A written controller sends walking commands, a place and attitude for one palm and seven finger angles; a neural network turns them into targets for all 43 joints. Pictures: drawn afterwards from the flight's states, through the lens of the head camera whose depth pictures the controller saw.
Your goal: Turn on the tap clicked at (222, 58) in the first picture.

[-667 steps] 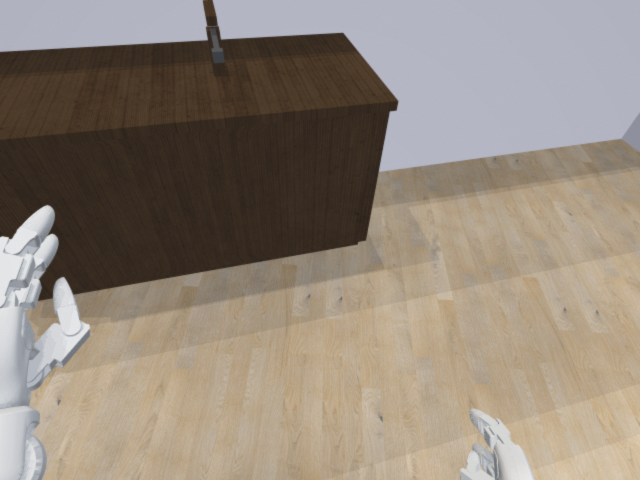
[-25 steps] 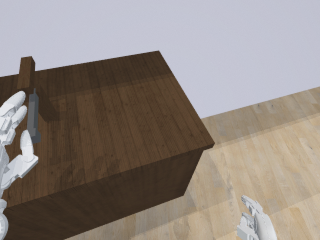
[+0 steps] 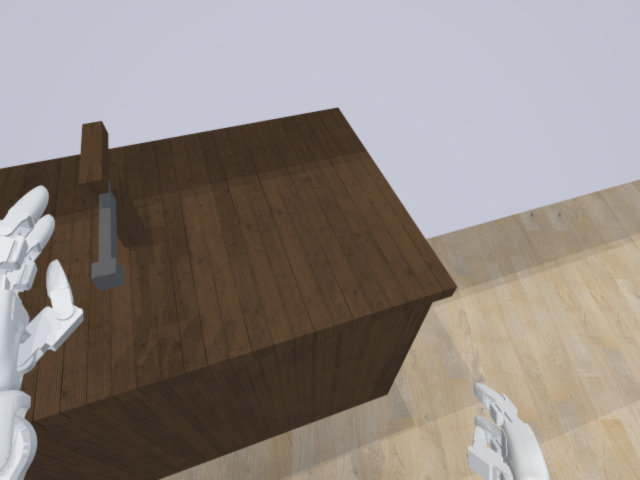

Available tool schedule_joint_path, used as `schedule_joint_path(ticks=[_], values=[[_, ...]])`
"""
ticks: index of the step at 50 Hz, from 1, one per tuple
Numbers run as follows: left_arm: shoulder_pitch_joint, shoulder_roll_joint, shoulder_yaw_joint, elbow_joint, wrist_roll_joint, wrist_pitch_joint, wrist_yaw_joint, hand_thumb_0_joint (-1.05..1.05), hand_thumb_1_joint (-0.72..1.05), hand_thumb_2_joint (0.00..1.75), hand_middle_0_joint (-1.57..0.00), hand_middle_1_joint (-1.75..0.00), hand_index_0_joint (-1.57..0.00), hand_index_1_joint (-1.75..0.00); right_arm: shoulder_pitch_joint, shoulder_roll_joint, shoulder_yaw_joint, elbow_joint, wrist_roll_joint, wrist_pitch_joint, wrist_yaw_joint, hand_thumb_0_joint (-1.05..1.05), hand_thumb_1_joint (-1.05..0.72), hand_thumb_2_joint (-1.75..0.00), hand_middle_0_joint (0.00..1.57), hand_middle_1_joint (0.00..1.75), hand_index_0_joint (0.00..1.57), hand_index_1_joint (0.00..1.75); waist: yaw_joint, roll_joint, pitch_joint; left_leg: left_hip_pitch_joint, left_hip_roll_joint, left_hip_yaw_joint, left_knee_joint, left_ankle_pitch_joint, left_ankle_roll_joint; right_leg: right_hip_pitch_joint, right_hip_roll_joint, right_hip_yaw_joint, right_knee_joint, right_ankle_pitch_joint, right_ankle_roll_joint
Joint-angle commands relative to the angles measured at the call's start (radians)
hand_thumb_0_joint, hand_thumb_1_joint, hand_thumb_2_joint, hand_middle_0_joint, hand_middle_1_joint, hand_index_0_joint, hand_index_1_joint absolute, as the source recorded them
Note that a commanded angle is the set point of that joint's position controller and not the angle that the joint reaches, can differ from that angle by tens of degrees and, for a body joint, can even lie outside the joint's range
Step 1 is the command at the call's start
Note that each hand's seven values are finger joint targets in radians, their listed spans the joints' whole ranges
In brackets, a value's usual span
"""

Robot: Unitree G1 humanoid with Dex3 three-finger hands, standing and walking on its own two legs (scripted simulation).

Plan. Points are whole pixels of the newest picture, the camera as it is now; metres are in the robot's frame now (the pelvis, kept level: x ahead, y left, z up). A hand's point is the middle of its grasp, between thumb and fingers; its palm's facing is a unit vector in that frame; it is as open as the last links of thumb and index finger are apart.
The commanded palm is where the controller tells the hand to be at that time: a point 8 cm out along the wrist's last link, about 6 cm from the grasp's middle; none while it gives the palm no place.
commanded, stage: come to a stop and stand still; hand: left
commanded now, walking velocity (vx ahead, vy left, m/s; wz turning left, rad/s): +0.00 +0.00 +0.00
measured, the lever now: (108, 274) +0.33 +0.30 +0.06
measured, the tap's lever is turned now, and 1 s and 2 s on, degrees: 0 0 0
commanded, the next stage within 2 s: look again from close up in 0.48 s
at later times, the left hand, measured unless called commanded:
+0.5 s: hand (29, 316) +0.22 +0.29 +0.15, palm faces +0.38 -0.86 -0.35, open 7.4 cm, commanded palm +0.15 +0.32 +0.18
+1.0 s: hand (47, 312) +0.22 +0.27 +0.15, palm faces +0.39 -0.85 -0.35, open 7.4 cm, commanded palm +0.16 +0.31 +0.18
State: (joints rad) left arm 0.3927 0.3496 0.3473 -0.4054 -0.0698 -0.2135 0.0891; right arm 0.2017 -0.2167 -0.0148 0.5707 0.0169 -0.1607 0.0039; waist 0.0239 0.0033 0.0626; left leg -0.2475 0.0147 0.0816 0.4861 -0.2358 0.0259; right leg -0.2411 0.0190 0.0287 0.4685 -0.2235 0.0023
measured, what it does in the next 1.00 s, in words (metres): stands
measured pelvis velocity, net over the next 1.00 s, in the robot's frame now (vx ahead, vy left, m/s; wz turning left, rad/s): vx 0.01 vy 0.02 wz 0.03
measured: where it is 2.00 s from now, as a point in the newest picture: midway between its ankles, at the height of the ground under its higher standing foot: outside the picture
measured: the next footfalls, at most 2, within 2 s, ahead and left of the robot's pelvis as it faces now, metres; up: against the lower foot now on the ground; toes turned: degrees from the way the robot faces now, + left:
none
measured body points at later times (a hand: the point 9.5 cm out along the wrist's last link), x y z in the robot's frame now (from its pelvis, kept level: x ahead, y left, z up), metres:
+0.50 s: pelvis +0.00 +0.04 +0.00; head +0.03 +0.07 +0.45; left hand +0.20 +0.34 +0.17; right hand +0.19 -0.16 -0.07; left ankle +0.02 +0.10 -0.74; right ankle +0.02 -0.12 -0.74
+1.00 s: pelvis +0.01 +0.02 +0.00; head +0.04 +0.05 +0.45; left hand +0.20 +0.32 +0.17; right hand +0.20 -0.20 -0.06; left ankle +0.02 +0.10 -0.74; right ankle +0.02 -0.12 -0.74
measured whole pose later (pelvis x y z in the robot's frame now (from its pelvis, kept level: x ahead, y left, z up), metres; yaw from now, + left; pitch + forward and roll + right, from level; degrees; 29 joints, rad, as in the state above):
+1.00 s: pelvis +0.01 +0.02 +0.00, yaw +1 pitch +0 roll -2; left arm 0.43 0.36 0.34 -0.47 -0.05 -0.21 0.11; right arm 0.18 -0.19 0.01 0.58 0.01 -0.12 -0.03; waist 0.02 -0.03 0.06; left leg -0.22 -0.01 0.06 0.45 -0.23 0.05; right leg -0.17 0.00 0.01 0.36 -0.19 0.03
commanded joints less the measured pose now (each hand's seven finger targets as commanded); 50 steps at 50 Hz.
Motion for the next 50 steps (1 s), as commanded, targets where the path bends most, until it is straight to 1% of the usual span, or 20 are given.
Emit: schedule_joint_path(ticks=[1, 2, 3, 4, 8, 9, 14, 18, 19, 22, 23, 24, 28, 29, 35, 41, 44, 48, 49, 50], values=[[-0.037, 0.236, 0.155, -0.249, 0.005, -0.070, 0.026, 0.00, 0.90, 0.90, -0.20, -0.30, -0.20, -0.30, -0.083, -0.107, -0.031, -0.167, -0.001, -0.051, -0.023, 0.00, -0.90, -0.90, 0.20, 0.30, 0.20, 0.30, 0.012, -0.091, -0.146, 0.023, 0.060, -0.113, -0.103, -0.002, 0.006, 0.038, -0.066, 0.060, -0.103, 0.018, -0.013], [-0.062, 0.251, 0.176, -0.253, 0.005, -0.076, 0.029, 0.00, 0.90, 0.90, -0.20, -0.30, -0.20, -0.30, -0.086, -0.106, -0.027, -0.167, -0.004, -0.050, -0.031, 0.00, -0.90, -0.90, 0.20, 0.30, 0.20, 0.30, 0.007, -0.076, -0.119, 0.013, 0.051, -0.118, -0.112, -0.043, 0.005, 0.014, -0.068, 0.072, -0.125, -0.029, -0.017], [-0.105, 0.308, 0.224, -0.297, 0.008, -0.084, 0.037, 0.00, 0.90, 0.90, -0.20, -0.30, -0.20, -0.30, -0.103, -0.107, -0.024, -0.159, -0.004, -0.047, -0.038, 0.00, -0.90, -0.90, 0.20, 0.30, 0.20, 0.30, 0.003, -0.015, -0.109, 0.017, 0.054, -0.127, -0.131, -0.067, 0.007, 0.003, -0.064, 0.068, -0.124, -0.047, -0.021], [-0.122, 0.260, 0.193, -0.273, 0.005, -0.090, 0.035, 0.00, 0.90, 0.90, -0.20, -0.30, -0.20, -0.30, -0.099, -0.097, -0.019, -0.158, -0.007, -0.047, -0.044, 0.00, -0.90, -0.90, 0.20, 0.30, 0.20, 0.30, -0.001, 0.026, -0.098, -0.005, 0.065, -0.140, -0.156, -0.103, 0.012, 0.017, -0.061, 0.051, -0.112, -0.053, -0.020], [-0.192, 0.208, 0.134, -0.301, 0.017, -0.106, 0.028, 0.00, 0.90, 0.90, -0.20, -0.30, -0.20, -0.30, -0.102, -0.090, -0.011, -0.152, -0.001, -0.075, -0.043, 0.00, -0.90, -0.90, 0.20, 0.30, 0.20, 0.30, 0.003, 0.193, -0.124, -0.017, 0.109, -0.166, -0.222, -0.128, 0.016, 0.091, -0.037, -0.001, -0.021, 0.021, -0.014], [-0.191, 0.191, 0.118, -0.288, 0.021, -0.110, 0.028, 0.00, 0.90, 0.90, -0.20, -0.30, -0.20, -0.30, -0.084, -0.097, -0.012, -0.143, -0.007, -0.081, -0.041, 0.00, -0.90, -0.90, 0.20, 0.30, 0.20, 0.30, 0.004, 0.198, -0.135, -0.031, 0.120, -0.179, -0.233, -0.125, 0.016, 0.109, -0.037, -0.017, -0.004, 0.023, -0.012], [-0.103, 0.111, 0.036, -0.228, 0.035, -0.093, 0.022, 0.00, 0.90, 0.90, -0.20, -0.30, -0.20, -0.30, -0.052, -0.101, -0.017, -0.128, -0.008, -0.086, -0.016, 0.00, -0.90, -0.90, 0.20, 0.30, 0.20, 0.30, 0.001, 0.107, -0.141, 0.010, 0.117, -0.168, -0.204, 0.013, -0.010, 0.095, -0.038, -0.018, -0.028, 0.074, -0.011], [-0.077, 0.167, 0.098, -0.205, 0.039, -0.079, 0.030, 0.00, 0.90, 0.90, -0.20, -0.30, -0.20, -0.30, -0.066, -0.102, -0.018, -0.126, -0.004, -0.065, -0.016, 0.00, -0.90, -0.90, 0.20, 0.30, 0.20, 0.30, 0.002, 0.035, -0.135, 0.028, 0.102, -0.146, -0.180, 0.097, -0.038, 0.093, -0.041, -0.015, -0.064, 0.124, -0.007], [-0.086, 0.147, 0.082, -0.198, 0.034, -0.081, 0.025, 0.00, 0.90, 0.90, -0.20, -0.30, -0.20, -0.30, -0.062, -0.105, -0.016, -0.128, -0.010, -0.056, -0.017, 0.00, -0.90, -0.90, 0.20, 0.30, 0.20, 0.30, -0.001, 0.038, -0.134, 0.011, 0.098, -0.150, -0.189, 0.095, -0.043, 0.101, -0.038, -0.021, -0.062, 0.115, -0.006], [-0.114, 0.184, 0.115, -0.248, 0.034, -0.088, 0.027, 0.00, 0.90, 0.90, -0.20, -0.30, -0.20, -0.30, -0.076, -0.101, -0.018, -0.144, -0.006, -0.048, -0.024, 0.00, -0.90, -0.90, 0.20, 0.30, 0.20, 0.30, 0.001, 0.084, -0.136, 0.004, 0.103, -0.151, -0.195, 0.060, -0.038, 0.120, -0.041, -0.017, -0.055, 0.109, -0.007], [-0.121, 0.215, 0.144, -0.285, 0.035, -0.090, 0.032, 0.00, 0.90, 0.90, -0.20, -0.30, -0.20, -0.30, -0.094, -0.095, -0.015, -0.145, -0.004, -0.047, -0.027, 0.00, -0.90, -0.90, 0.20, 0.30, 0.20, 0.30, 0.002, 0.096, -0.153, 0.026, 0.099, -0.146, -0.192, 0.079, -0.042, 0.125, -0.041, -0.023, -0.057, 0.123, -0.006], [-0.113, 0.187, 0.120, -0.283, 0.030, -0.092, 0.028, 0.00, 0.90, 0.90, -0.20, -0.30, -0.20, -0.30, -0.087, -0.097, -0.013, -0.147, -0.010, -0.044, -0.028, 0.00, -0.90, -0.90, 0.20, 0.30, 0.20, 0.30, 0.001, 0.096, -0.154, 0.017, 0.095, -0.144, -0.189, 0.080, -0.035, 0.134, -0.040, -0.024, -0.061, 0.129, -0.007], [-0.077, 0.206, 0.136, -0.348, 0.028, -0.094, 0.035, 0.00, 0.90, 0.90, -0.20, -0.30, -0.20, -0.30, -0.096, -0.096, -0.018, -0.152, -0.005, -0.052, -0.028, 0.00, -0.90, -0.90, 0.20, 0.30, 0.20, 0.30, 0.002, 0.116, -0.210, 0.085, 0.081, -0.124, -0.138, 0.192, -0.039, 0.149, -0.051, -0.017, -0.069, 0.204, -0.011], [-0.059, 0.175, 0.109, -0.329, 0.025, -0.094, 0.032, 0.00, 0.90, 0.90, -0.20, -0.30, -0.20, -0.30, -0.084, -0.100, -0.018, -0.148, -0.010, -0.049, -0.027, 0.00, -0.90, -0.90, 0.20, 0.30, 0.20, 0.30, 0.000, 0.102, -0.203, 0.078, 0.078, -0.121, -0.138, 0.198, -0.036, 0.146, -0.048, -0.021, -0.072, 0.202, -0.010], [-0.002, 0.173, 0.119, -0.281, 0.023, -0.079, 0.034, 0.00, 0.90, 0.90, -0.20, -0.30, -0.20, -0.30, -0.070, -0.107, -0.032, -0.142, -0.005, -0.033, -0.029, 0.00, -0.90, -0.90, 0.20, 0.30, 0.20, 0.30, -0.002, 0.071, -0.207, 0.098, 0.081, -0.119, -0.118, 0.270, -0.044, 0.143, -0.054, -0.011, -0.079, 0.251, -0.012], [-0.009, 0.176, 0.115, -0.253, 0.018, -0.067, 0.033, 0.00, 0.90, 0.90, -0.20, -0.30, -0.20, -0.30, -0.083, -0.111, -0.031, -0.146, -0.002, -0.016, -0.039, 0.00, -0.90, -0.90, 0.20, 0.30, 0.20, 0.30, -0.004, 0.035, -0.182, 0.086, 0.070, -0.108, -0.120, 0.207, -0.026, 0.132, -0.063, 0.005, -0.106, 0.261, -0.011], [-0.020, 0.166, 0.100, -0.259, 0.016, -0.065, 0.033, 0.00, 0.90, 0.90, -0.20, -0.30, -0.20, -0.30, -0.092, -0.111, -0.024, -0.144, -0.006, -0.011, -0.043, 0.00, -0.90, -0.90, 0.20, 0.30, 0.20, 0.30, -0.004, 0.042, -0.171, 0.074, 0.062, -0.106, -0.131, 0.174, -0.019, 0.130, -0.058, 0.003, -0.117, 0.237, -0.010], [-0.035, 0.204, 0.126, -0.314, 0.020, -0.064, 0.040, 0.00, 0.90, 0.90, -0.20, -0.30, -0.20, -0.30, -0.107, -0.106, -0.027, -0.148, 0.001, -0.014, -0.046, 0.00, -0.90, -0.90, 0.20, 0.30, 0.20, 0.30, -0.002, 0.069, -0.185, 0.096, 0.062, -0.102, -0.117, 0.176, -0.015, 0.127, -0.065, 0.016, -0.116, 0.251, -0.014], [-0.030, 0.170, 0.097, -0.287, 0.015, -0.064, 0.036, 0.00, 0.90, 0.90, -0.20, -0.30, -0.20, -0.30, -0.096, -0.109, -0.022, -0.149, -0.007, -0.010, -0.046, 0.00, -0.90, -0.90, 0.20, 0.30, 0.20, 0.30, -0.003, 0.062, -0.169, 0.075, 0.056, -0.108, -0.132, 0.160, -0.015, 0.129, -0.061, 0.009, -0.123, 0.234, -0.013], [-0.028, 0.185, 0.109, -0.298, 0.016, -0.062, 0.039, 0.00, 0.90, 0.90, -0.20, -0.30, -0.20, -0.30, -0.098, -0.107, -0.027, -0.157, -0.003, -0.012, -0.046, 0.00, -0.90, -0.90, 0.20, 0.30, 0.20, 0.30, -0.002, 0.069, -0.173, 0.079, 0.057, -0.106, -0.123, 0.156, -0.013, 0.132, -0.066, 0.019, -0.124, 0.241, -0.014]])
